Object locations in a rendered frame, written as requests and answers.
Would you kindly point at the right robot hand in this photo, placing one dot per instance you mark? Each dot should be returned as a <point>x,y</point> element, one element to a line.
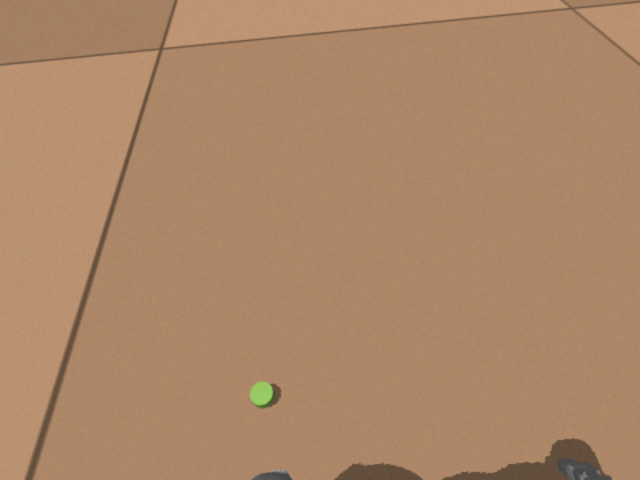
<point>575,470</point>

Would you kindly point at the tin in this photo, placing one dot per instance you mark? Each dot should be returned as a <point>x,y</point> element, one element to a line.
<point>262,395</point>

